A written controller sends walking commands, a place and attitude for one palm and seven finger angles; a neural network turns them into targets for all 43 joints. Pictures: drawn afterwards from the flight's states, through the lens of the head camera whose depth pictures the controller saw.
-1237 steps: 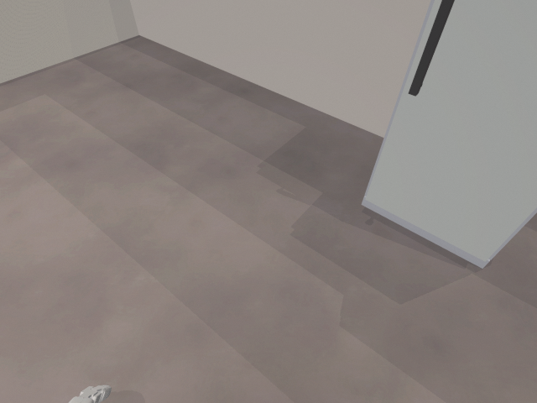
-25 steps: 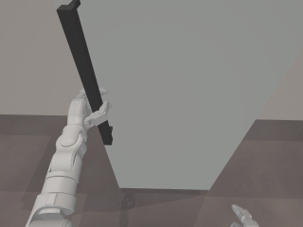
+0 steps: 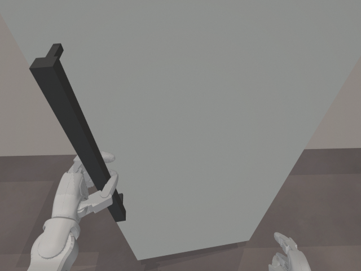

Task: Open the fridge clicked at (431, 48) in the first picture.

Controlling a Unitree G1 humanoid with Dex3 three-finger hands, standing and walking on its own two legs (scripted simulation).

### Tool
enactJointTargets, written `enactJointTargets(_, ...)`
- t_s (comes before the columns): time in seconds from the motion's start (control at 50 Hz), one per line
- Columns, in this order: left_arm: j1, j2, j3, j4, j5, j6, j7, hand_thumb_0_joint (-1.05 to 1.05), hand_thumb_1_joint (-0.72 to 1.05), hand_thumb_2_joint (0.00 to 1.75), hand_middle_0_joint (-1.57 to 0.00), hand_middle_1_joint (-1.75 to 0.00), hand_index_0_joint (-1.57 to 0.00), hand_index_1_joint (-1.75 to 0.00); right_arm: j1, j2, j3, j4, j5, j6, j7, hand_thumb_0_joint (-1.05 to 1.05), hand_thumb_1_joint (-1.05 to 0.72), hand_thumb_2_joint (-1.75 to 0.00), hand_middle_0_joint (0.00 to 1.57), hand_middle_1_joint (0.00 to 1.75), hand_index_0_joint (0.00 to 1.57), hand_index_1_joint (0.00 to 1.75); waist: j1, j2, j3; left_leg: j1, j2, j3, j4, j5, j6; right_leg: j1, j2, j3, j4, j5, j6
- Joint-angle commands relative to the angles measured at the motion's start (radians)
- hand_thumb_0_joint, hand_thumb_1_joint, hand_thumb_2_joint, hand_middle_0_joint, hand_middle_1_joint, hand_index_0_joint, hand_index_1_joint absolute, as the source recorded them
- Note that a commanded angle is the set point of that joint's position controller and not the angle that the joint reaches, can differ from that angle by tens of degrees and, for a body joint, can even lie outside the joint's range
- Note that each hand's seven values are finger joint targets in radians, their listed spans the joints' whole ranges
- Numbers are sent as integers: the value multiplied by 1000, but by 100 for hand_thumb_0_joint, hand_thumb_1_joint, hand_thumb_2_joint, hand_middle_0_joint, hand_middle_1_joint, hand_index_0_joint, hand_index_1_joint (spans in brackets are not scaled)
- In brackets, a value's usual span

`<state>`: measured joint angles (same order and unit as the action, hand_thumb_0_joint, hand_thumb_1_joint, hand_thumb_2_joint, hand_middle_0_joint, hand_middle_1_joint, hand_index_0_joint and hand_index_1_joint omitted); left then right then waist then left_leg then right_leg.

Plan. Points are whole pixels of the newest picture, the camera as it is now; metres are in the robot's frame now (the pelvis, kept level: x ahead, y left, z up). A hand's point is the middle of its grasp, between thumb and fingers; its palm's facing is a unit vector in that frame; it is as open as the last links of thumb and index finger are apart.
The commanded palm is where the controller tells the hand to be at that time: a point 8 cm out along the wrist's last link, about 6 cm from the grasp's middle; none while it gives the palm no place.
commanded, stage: walk backward, drawing the door open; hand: left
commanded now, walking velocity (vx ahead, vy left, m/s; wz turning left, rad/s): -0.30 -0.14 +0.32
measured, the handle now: (98, 158) +0.30 +0.18 +0.14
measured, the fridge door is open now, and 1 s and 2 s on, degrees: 8 38 76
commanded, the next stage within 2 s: stop walking and hold the door back in 1.86 s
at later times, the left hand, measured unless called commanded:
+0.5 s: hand (115, 231) +0.17 +0.12 +0.10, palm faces +0.26 -0.94 -0.23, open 6.8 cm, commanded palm +0.13 +0.17 +0.11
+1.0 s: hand out of the picture +0.03 +0.00 +0.10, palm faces +0.47 -0.86 -0.18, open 6.8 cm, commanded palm -0.02 +0.04 +0.11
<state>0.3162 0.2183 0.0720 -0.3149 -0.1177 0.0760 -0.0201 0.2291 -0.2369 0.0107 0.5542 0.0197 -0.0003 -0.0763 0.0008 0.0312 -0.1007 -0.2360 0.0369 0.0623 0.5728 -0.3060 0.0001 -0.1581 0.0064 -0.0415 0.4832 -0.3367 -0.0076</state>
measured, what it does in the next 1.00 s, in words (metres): steps to the right, turning left: right foot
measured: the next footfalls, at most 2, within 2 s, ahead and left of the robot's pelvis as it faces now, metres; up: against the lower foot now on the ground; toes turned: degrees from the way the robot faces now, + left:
right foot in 0.76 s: +0.05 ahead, -0.22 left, +0.00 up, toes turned +16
left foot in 1.04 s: -0.20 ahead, -0.11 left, +0.00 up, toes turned +37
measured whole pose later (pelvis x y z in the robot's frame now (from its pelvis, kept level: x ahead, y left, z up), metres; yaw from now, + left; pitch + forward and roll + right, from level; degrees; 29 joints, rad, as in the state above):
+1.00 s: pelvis -0.15 -0.21 -0.02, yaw +29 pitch -1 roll +1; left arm 0.25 0.17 -0.06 -0.35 0.00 0.04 0.08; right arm 0.18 -0.20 -0.02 0.63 -0.03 -0.06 -0.12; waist -0.06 0.01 0.02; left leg -0.39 0.04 0.12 0.97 -0.51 -0.03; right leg -0.43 -0.09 -0.21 0.53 -0.09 -0.08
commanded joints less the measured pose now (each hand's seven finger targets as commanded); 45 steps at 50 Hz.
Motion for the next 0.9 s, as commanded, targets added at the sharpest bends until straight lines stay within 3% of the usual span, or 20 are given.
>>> enactJointTargets(0.0, -92, 105, 27, -199, 56, -96, 93, 0, 90, 90, -45, -140, -45, -140, -114, -104, -14, -170, -20, -25, -16, 0, -90, -90, 20, 30, 20, 30, -22, 14, -130, 187, 30, -54, -1, 802, 37, -32, -65, -11, 34, 815, 37)
enactJointTargets(0.08, -68, 77, -16, -274, 64, -105, 108, 0, 90, 90, -45, -140, -45, -140, -124, -104, -18, -185, -25, 1, -2, 0, -90, -90, 20, 30, 20, 30, -28, 81, -131, 308, 86, -122, -63, 1096, 48, -129, 11, -32, 85, 400, 42)
enactJointTargets(0.14, -41, 77, -17, -287, 71, -108, 122, 0, 90, 90, -45, -140, -45, -140, -146, -100, -16, -191, -35, -2, 6, 0, -90, -90, 20, 30, 20, 30, -19, 94, -89, 306, 102, -149, -97, 1102, 50, -158, 20, -27, 59, 250, 33)
enactJointTargets(0.24, 14, 88, 4, -286, 76, -126, 128, 0, 90, 90, -45, -140, -45, -140, -150, -85, -11, -199, -33, 2, 11, 0, -90, -90, 20, 30, 20, 30, -18, 17, -132, 271, 56, -103, -47, 1041, 26, -59, 0, -33, -23, 586, 32)
enactJointTargets(0.32, -1, 118, 56, -275, 75, -172, 123, 0, 90, 90, -45, -140, -45, -140, -167, -42, -4, -210, -27, -5, -10, 0, -90, -90, 20, 30, 20, 30, 0, -193, -186, -83, -60, -1, 49, 276, -2, 236, -127, -2, -4, 1253, 28)
enactJointTargets(0.36, -7, 106, 61, -235, 73, -181, 125, 0, 90, 90, -45, -140, -45, -140, -175, -22, 3, -194, -19, -17, -22, 0, -90, -90, 20, 30, 20, 30, 18, -215, -161, -217, -79, -14, 100, 14, 2, 280, -194, 14, 7, 1257, 21)
enactJointTargets(0.42, -46, 84, 40, -235, 83, -191, 121, 0, 90, 90, -45, -140, -45, -140, -155, -24, 3, -159, -29, -39, -33, 0, -90, -90, 20, 30, 20, 30, 3, -154, -148, -198, -58, -9, 67, 54, 9, 224, -194, -13, 48, 1163, 18)
enactJointTargets(0.46, -66, 69, 16, -246, 72, -193, 117, 0, 90, 90, -45, -140, -45, -140, -120, -49, -14, -136, -29, -52, -44, 0, -90, -90, 20, 30, 20, 30, -28, -104, -179, 3, -20, -44, -76, 359, 32, 100, -121, -73, 183, 1021, 49)
enactJointTargets(0.48, -89, 54, -10, -270, 63, -196, 115, 0, 90, 90, -45, -140, -45, -140, -101, -67, -24, -124, -31, -58, -49, 0, -90, -90, 20, 30, 20, 30, -52, -39, -211, 223, 74, -185, -167, 787, 92, -75, -28, -87, 321, 795, 101)
enactJointTargets(0.5, -71, 46, -17, -268, 63, -192, 117, 0, 90, 90, -45, -140, -45, -140, -96, -80, -38, -122, -43, -68, -38, 0, -90, -90, 20, 30, 20, 30, -50, 85, -218, 437, 219, -406, -210, 1165, 190, -332, 58, -24, 516, 191, 118)
enactJointTargets(0.52, -72, 45, -21, -269, 97, -186, 123, 0, 90, 90, -45, -140, -45, -140, -113, -78, -44, -113, -65, -74, -18, 0, -90, -90, 20, 30, 20, 30, -24, 133, -188, 428, 300, -529, -208, 1213, 222, -419, 56, 64, 601, -193, 92)
enactJointTargets(0.54, -61, 63, -9, -259, 120, -172, 129, 0, 90, 90, -45, -140, -45, -140, -140, -80, -48, -106, -80, -79, -12, 0, -90, -90, 20, 30, 20, 30, -15, 139, -129, 351, 336, -609, -193, 1134, 233, -453, 25, 109, 611, -227, 66)
enactJointTargets(0.6, -51, 53, -2, -281, 112, -150, 126, 0, 90, 90, -45, -140, -45, -140, -216, -52, -35, -100, -68, -99, -14, 0, -90, -90, 20, 30, 20, 30, 18, 67, -57, 126, 269, -424, -207, 721, 150, -305, -17, 143, 389, -84, 47)
enactJointTargets(0.68, -140, 40, -28, -274, 92, -150, 141, 0, 90, 90, -45, -140, -45, -140, -250, -56, -32, -101, -46, -126, -22, 0, -90, -90, 20, 30, 20, 30, 7, 237, 19, -300, 122, -317, -349, -177, 88, 19, 45, 19, 150, 0, 36)
enactJointTargets(0.72, -165, 47, -14, -298, 97, -162, 143, 0, 90, 90, -45, -140, -45, -140, -240, -46, -41, -92, -42, -127, -18, 0, -90, -90, 20, 30, 20, 30, 4, 224, 6, -377, 66, -271, -283, -249, 65, 81, 34, 29, 38, 10, 28)
enactJointTargets(0.74, -167, 94, 18, -318, 105, -165, 146, 0, 90, 90, -45, -140, -45, -140, -216, -42, -47, -77, -41, -128, -16, 0, -90, -90, 20, 30, 20, 30, -6, 123, -2, -326, 10, -215, -188, -258, 33, 13, -12, 68, -67, -43, 13)
enactJointTargets(0.78, -215, 144, 65, -378, 102, -165, 160, 0, 90, 90, -45, -140, -45, -140, -200, 3, -53, -59, -33, -119, -15, 0, -90, -90, 20, 30, 20, 30, -8, -188, -56, -186, -92, 13, 310, -184, -54, -237, -283, 211, -315, -333, -97)
enactJointTargets(0.8, -224, 165, 94, -378, 115, -160, 168, 0, 90, 90, -45, -140, -45, -140, -218, -11, -69, -61, -33, -119, -27, 0, -90, -90, 20, 30, 20, 30, 21, -279, -90, -172, -85, 15, 653, -253, -46, -335, -368, 262, -363, -395, -148)
enactJointTargets(0.84, -242, 143, 64, -319, 125, -146, 161, 0, 90, 90, -45, -140, -45, -140, -197, -24, -69, -37, -49, -103, -36, 0, -90, -90, 20, 30, 20, 30, -13, -207, -101, -194, -38, -4, 829, -233, -44, -333, -367, 168, -321, -325, -149)
enactJointTargets(0.88, -234, 90, 27, -333, 121, -161, 134, 0, 90, 90, -45, -140, -45, -140, -192, -1, -41, -76, -55, -106, -38, 0, -90, -90, 20, 30, 20, 30, -16, -159, -65, -198, 7, 35, 647, -189, -45, -223, -289, -4, -223, -102, -132)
